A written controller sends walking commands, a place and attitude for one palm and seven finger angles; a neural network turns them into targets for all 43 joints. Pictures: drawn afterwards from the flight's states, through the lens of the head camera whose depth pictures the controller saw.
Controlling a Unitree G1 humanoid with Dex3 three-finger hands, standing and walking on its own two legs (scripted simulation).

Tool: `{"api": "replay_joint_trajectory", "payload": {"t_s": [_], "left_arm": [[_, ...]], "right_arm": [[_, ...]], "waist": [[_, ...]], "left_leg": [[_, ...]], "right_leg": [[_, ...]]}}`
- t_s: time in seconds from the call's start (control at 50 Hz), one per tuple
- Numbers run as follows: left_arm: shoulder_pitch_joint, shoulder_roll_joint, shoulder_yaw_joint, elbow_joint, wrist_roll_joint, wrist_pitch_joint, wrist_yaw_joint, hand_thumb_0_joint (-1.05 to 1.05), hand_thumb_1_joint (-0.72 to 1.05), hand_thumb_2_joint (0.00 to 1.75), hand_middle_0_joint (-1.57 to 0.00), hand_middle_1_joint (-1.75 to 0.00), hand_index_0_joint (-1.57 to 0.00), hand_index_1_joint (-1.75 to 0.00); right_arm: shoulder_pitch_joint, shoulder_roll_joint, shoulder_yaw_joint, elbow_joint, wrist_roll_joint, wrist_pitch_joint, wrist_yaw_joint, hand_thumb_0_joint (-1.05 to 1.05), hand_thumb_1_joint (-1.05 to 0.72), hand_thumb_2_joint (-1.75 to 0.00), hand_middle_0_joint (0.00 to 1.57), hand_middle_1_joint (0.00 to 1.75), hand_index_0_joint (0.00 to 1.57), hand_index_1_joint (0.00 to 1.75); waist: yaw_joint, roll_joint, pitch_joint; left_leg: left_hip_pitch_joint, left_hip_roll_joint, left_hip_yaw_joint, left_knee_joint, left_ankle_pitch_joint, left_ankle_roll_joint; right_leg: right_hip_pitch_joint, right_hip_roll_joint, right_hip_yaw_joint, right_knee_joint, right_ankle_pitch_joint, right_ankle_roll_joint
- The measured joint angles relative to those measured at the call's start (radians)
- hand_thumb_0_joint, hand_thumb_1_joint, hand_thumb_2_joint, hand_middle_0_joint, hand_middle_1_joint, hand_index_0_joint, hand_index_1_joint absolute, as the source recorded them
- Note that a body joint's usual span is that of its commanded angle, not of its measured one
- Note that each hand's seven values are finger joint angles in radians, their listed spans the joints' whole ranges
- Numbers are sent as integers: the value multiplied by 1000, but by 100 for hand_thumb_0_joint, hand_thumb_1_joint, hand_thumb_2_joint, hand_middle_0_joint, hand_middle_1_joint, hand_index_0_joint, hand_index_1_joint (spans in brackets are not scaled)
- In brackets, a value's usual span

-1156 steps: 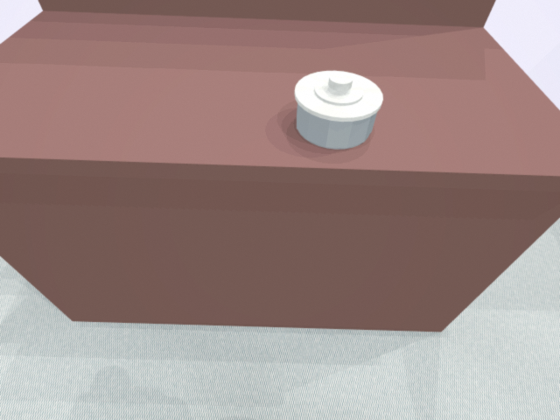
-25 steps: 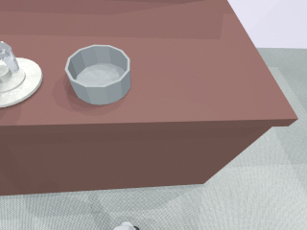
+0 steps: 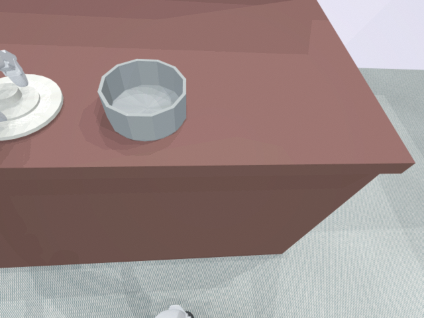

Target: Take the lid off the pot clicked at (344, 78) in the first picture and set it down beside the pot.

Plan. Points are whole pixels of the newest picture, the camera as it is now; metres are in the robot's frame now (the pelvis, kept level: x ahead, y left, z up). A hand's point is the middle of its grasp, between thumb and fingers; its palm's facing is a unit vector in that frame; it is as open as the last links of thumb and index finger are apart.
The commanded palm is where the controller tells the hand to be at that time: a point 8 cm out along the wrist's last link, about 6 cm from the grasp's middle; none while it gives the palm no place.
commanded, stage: open the fingers wide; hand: left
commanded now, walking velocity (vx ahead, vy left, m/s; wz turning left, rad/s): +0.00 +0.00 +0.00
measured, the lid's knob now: (6, 93) +0.49 +0.38 +0.12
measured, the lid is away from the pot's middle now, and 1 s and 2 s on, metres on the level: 0.25 0.25 0.25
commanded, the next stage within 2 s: raise the empty hand in 0.32 s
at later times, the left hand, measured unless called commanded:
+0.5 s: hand out of the picture +0.44 +0.38 +0.15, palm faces -0.36 -0.12 -0.93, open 11.0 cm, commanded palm +0.46 +0.36 +0.23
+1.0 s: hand out of the picture +0.44 +0.39 +0.21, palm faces -0.28 -0.11 -0.95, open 11.0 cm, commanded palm +0.46 +0.37 +0.28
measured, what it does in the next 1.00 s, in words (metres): stands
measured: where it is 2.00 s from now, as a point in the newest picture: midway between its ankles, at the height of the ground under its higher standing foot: outside the picture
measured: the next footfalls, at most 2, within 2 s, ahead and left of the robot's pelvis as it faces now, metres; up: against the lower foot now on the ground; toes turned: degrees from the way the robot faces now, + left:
none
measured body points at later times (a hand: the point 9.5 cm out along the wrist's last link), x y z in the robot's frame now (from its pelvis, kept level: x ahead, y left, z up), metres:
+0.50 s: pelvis +0.00 +0.02 +0.00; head +0.07 +0.05 +0.44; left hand +0.46 +0.38 +0.21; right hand +0.04 -0.26 -0.11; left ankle +0.05 +0.05 -0.72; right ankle -0.03 -0.16 -0.72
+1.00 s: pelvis +0.00 +0.03 +0.00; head +0.05 +0.06 +0.45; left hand +0.45 +0.39 +0.26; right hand +0.05 -0.25 -0.11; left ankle +0.05 +0.05 -0.72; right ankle -0.03 -0.16 -0.72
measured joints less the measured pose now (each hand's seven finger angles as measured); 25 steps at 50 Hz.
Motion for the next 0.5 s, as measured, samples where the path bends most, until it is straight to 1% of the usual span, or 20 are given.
{"api": "replay_joint_trajectory", "payload": {"t_s": [0.04, 0.1, 0.2, 0.28, 0.34, 0.42, 0.5], "left_arm": [[2, 7, 2, -5, 4, 2, 6, 0, 6, 82, -70, -90, -43, -74], [-11, 4, -21, -5, -1, 15, 8, 0, 1, 81, -60, -84, -43, -73], [-5, -4, -15, -19, -6, 14, 7, 0, -5, 82, -51, -76, -44, -71], [-4, -2, -10, -11, -4, 18, 6, 0, -7, 83, -48, -72, -45, -70], [7, -8, -16, -44, 2, 18, 4, 0, -9, 84, -47, -70, -46, -68], [10, -21, -9, -49, -15, 14, 11, 0, -10, 85, -46, -68, -47, -67], [9, -27, -22, -56, -3, 27, 9, 0, -11, 87, -47, -66, -47, -65]], "right_arm": [[6, 0, -1, -1, 0, 0, 0, 1, -90, -90, 21, 30, 20, 30], [16, -1, -6, 1, 1, 0, 3, 1, -90, -90, 21, 30, 20, 30], [26, -4, -10, 3, -1, 2, 7, 1, -90, -90, 21, 30, 20, 30], [24, -2, -9, -1, -1, 2, 9, 1, -90, -90, 21, 30, 20, 30], [26, 1, -14, -8, -4, 2, 12, 1, -90, -90, 21, 30, 20, 30], [20, 2, -13, -11, -4, 4, 15, 1, -90, -90, 21, 30, 20, 30], [10, 5, -11, -14, -5, 3, 15, 1, -90, -90, 21, 30, 20, 30]], "waist": [[-2, -1, -1], [-1, -1, 1], [0, 2, 0], [-4, 0, -3], [-1, 1, -4], [5, 3, -6], [7, 4, -7]], "left_leg": [[-2, 0, 1, 1, 0, 1], [-2, -2, 1, 2, -1, 3], [-1, -7, 4, -1, 0, 9], [-2, -9, 9, 0, -1, 14], [-2, -11, 8, -1, -1, 15], [0, -16, 10, -3, 1, 20], [3, -20, 10, -6, 3, 25]], "right_leg": [[-2, 0, 1, 1, 0, -2], [-1, -1, 0, 1, -1, -8], [-1, -6, 4, 0, -2, -11], [-2, -8, 8, 0, -2, -8], [-1, -9, 7, -1, -2, -21], [0, -14, 8, -2, -3, -24], [4, -16, 9, -5, -2, -26]]}}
